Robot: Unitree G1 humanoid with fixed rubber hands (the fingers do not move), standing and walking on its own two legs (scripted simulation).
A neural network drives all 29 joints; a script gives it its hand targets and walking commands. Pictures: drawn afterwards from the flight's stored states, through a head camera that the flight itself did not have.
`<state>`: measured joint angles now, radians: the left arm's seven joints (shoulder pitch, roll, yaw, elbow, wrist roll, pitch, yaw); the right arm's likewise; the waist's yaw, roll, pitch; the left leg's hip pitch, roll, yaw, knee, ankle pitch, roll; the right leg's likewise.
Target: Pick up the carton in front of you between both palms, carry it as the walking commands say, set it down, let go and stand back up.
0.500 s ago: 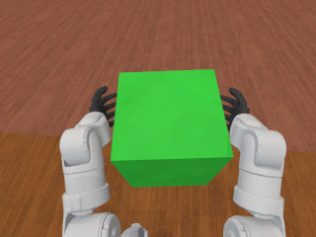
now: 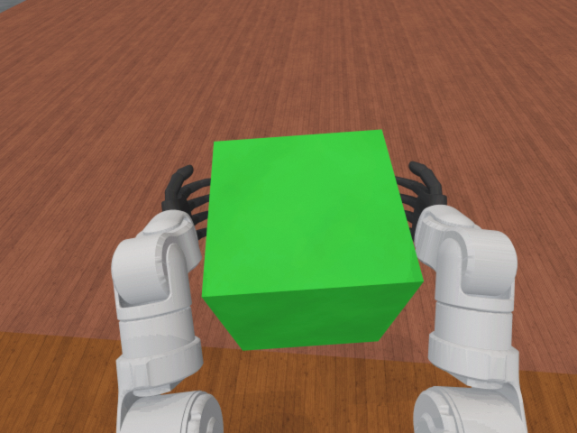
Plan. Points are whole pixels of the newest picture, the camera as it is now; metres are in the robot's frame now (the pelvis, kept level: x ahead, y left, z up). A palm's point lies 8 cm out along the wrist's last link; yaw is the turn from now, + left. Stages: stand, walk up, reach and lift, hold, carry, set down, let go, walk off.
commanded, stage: carry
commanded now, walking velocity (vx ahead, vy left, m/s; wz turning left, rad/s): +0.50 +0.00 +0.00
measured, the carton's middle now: (304, 252) +0.35 +0.01 +0.08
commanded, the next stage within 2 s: none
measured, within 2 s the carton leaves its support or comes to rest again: neither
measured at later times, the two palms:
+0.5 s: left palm (222, 79) +0.66 +0.15 +0.19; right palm (392, 87) +0.62 -0.14 +0.19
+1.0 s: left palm (235, 8) +0.94 +0.16 +0.22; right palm (365, 6) +0.96 -0.14 +0.22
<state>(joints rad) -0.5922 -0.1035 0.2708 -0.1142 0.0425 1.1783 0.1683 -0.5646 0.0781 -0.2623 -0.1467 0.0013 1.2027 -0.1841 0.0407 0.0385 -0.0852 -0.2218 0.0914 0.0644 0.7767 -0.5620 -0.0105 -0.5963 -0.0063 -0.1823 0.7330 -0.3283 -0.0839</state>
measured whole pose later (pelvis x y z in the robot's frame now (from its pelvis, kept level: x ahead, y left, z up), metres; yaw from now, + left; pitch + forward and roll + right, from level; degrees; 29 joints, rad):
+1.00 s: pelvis +0.62 -0.02 +0.09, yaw +1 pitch +4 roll +1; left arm -0.55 -0.10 0.29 -0.11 0.00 1.17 0.18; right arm -0.54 0.15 -0.30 -0.17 -0.05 1.20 -0.18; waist 0.07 0.01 -0.04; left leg -0.63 0.05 0.03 1.15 -0.36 0.03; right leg -0.35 -0.01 -0.17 0.52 -0.25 -0.08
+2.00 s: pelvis +1.24 -0.02 +0.10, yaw +0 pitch +2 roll +0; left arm 0.00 -0.13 0.06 -0.51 0.04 1.20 0.13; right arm 0.01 0.13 -0.03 -0.54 -0.06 1.22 -0.14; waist 0.02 0.02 -0.13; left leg -0.42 0.09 0.14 0.52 -0.19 -0.03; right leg -0.23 -0.03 -0.22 0.40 -0.22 -0.06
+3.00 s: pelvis +1.30 +0.00 +0.09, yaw -2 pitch +2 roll +0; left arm -0.02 -0.13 0.06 -0.36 0.11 1.17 0.10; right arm -0.01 0.13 -0.04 -0.37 -0.10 1.18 -0.11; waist 0.00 -0.01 -0.15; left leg -0.33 0.08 0.21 0.51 -0.20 0.02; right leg -0.18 -0.05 -0.17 0.50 -0.35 -0.01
